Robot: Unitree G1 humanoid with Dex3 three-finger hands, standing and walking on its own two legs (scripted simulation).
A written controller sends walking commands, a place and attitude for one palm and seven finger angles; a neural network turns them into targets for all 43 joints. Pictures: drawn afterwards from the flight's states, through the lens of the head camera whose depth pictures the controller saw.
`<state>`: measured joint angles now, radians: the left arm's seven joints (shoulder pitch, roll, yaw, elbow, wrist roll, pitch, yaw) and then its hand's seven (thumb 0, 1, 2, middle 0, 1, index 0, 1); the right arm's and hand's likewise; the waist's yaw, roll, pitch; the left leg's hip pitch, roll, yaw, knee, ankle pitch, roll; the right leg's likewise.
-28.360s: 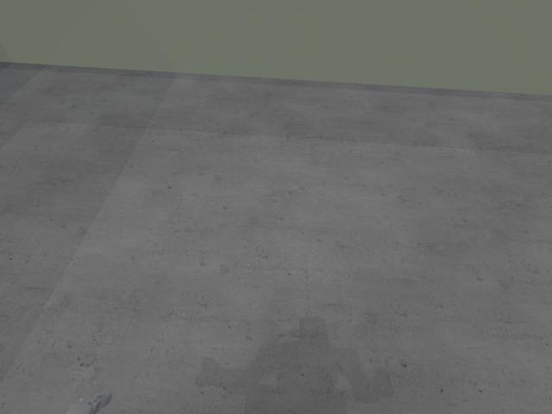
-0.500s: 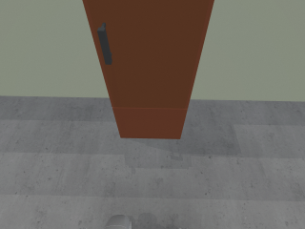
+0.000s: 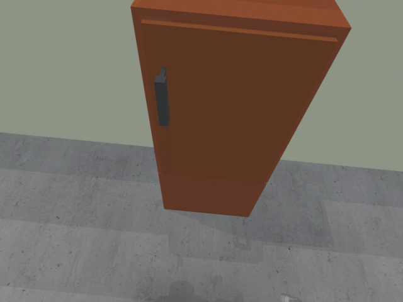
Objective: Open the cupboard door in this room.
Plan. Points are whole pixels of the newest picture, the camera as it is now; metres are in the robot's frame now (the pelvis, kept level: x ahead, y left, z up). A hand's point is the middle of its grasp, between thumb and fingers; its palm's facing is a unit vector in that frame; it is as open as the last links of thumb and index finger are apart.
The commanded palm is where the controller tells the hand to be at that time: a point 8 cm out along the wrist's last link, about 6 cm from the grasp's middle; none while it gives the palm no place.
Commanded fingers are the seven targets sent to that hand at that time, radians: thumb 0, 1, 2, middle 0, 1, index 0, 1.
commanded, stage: come to a stop and stand still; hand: left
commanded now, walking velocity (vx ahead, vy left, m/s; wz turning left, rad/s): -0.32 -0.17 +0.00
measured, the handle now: (164, 97) +0.56 +0.16 +0.05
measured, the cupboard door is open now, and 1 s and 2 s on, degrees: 0 0 0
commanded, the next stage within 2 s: look again from close up in 0.90 s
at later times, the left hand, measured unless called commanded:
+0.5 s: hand out of the picture +0.06 +0.10 -0.16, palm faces -0.01 -0.97 -0.26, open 7.4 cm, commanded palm none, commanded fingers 0.00 0.90 0.90 -0.20 -0.30 -0.20 -0.30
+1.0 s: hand out of the picture -0.05 +0.06 -0.17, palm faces +0.07 -0.98 -0.17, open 7.3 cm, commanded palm none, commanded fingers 0.00 0.90 0.90 -0.20 -0.30 -0.20 -0.30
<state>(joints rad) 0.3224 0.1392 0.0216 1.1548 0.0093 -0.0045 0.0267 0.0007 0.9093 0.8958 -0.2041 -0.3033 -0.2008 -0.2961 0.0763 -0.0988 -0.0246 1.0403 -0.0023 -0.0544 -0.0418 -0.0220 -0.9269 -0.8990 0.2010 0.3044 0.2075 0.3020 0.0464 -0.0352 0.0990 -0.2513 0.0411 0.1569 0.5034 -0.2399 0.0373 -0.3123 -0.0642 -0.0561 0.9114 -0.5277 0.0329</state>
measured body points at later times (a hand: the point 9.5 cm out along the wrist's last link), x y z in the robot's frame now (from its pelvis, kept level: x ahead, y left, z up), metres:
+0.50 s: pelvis +0.00 -0.09 +0.00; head +0.03 -0.12 +0.44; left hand +0.07 +0.15 -0.14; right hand +0.03 -0.33 -0.17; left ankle -0.03 +0.05 -0.70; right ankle +0.01 -0.19 -0.74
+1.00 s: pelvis -0.02 -0.10 +0.01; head -0.01 -0.10 +0.46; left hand -0.05 +0.12 -0.16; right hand -0.02 -0.31 -0.16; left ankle -0.05 +0.03 -0.74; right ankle +0.01 -0.19 -0.74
